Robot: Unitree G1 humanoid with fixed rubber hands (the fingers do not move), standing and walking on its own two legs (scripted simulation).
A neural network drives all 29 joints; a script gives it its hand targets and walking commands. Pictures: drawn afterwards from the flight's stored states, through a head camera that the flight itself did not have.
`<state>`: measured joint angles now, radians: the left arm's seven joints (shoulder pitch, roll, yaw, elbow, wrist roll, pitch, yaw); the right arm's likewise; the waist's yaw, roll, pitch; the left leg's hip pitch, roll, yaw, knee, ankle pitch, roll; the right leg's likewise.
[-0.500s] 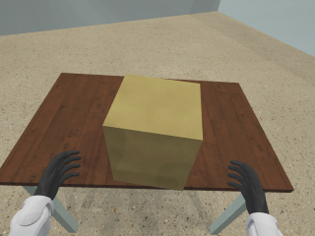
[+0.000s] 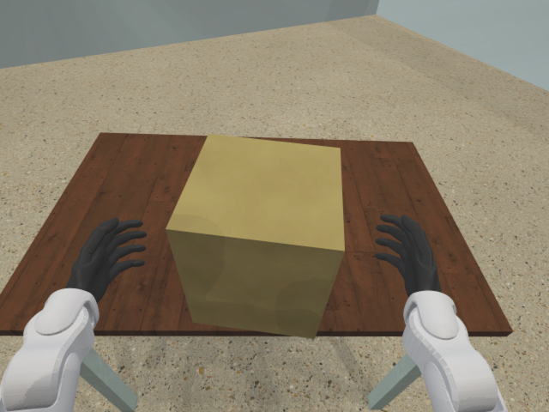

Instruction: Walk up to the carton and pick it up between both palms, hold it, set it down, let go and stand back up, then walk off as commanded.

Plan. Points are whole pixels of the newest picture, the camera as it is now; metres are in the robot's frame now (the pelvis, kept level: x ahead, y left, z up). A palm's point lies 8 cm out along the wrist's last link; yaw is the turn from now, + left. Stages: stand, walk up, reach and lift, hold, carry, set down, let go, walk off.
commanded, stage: reach and lift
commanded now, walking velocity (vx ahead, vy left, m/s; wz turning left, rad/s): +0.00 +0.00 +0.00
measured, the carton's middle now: (263, 239) +0.38 +0.05 +0.04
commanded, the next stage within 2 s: none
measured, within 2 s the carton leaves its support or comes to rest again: neither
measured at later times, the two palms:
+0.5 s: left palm (104, 207) +0.34 +0.26 +0.15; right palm (404, 219) +0.33 -0.13 +0.15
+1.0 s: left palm (121, 143) +0.42 +0.25 +0.19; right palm (389, 173) +0.39 -0.12 +0.19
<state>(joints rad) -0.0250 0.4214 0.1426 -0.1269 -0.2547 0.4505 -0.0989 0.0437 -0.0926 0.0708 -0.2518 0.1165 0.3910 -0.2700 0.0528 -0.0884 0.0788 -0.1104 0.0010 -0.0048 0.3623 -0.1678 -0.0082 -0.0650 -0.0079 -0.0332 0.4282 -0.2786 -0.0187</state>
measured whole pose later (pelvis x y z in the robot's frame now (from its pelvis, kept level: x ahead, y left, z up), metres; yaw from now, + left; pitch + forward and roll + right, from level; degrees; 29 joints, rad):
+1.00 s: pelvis +0.00 +0.01 +0.00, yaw +0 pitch -3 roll +0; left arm -0.83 0.51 0.16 0.51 -0.25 0.60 -0.08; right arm -0.77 -0.09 0.07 0.37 0.22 0.52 -0.32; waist -0.08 -0.09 0.08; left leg -0.17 0.00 0.00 0.41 -0.18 -0.01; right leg -0.10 -0.01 -0.03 0.42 -0.27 -0.01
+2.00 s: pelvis +0.00 +0.02 +0.00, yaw +0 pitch +5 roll +0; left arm -0.82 0.27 0.12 0.96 -0.12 0.11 -0.06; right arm -0.61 -0.09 0.07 0.73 0.22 0.02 -0.28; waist -0.04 -0.09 -0.01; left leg -0.34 0.00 0.00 0.44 -0.18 -0.01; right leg -0.25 -0.01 -0.03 0.42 -0.25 0.00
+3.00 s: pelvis +0.01 +0.02 +0.00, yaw +0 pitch +2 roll +0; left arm -0.77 0.09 0.37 0.93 0.23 0.04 -0.10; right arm -0.55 0.08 -0.17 0.76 -0.03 -0.11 -0.24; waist -0.01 -0.09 -0.01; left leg -0.26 0.00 0.00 0.39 -0.18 -0.01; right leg -0.16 -0.01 -0.03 0.35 -0.23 0.01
